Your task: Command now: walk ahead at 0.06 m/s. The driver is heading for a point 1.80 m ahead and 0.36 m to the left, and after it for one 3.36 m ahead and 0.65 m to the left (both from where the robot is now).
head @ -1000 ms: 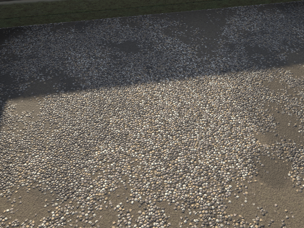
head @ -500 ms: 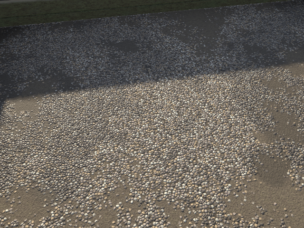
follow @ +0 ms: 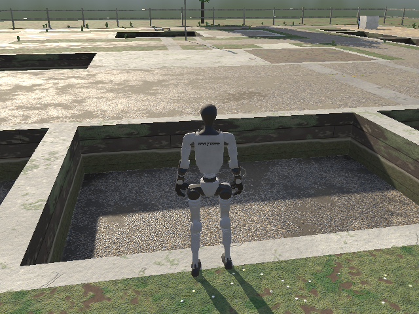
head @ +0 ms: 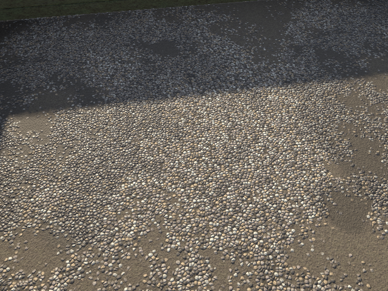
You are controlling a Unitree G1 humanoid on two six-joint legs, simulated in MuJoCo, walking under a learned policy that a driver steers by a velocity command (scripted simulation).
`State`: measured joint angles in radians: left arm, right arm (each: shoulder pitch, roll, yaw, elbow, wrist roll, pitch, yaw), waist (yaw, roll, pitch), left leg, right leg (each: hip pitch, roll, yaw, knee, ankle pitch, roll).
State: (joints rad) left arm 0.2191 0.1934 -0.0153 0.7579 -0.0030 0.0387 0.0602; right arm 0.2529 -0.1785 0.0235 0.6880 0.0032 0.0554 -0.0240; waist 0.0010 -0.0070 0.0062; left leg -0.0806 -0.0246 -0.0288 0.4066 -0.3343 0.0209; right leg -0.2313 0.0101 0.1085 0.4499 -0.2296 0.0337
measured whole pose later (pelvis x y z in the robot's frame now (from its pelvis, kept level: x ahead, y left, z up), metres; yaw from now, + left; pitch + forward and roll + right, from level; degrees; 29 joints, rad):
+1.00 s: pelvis +0.00 -0.01 +0.01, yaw +1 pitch +1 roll -1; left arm 0.38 0.21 -0.03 0.85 -0.01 0.03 0.04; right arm 0.50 -0.17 0.05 0.96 -0.01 0.07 -0.07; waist -0.01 0.00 -0.02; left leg -0.03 -0.01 -0.06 0.30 -0.29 0.01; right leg -0.18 0.02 0.09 0.35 -0.19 0.02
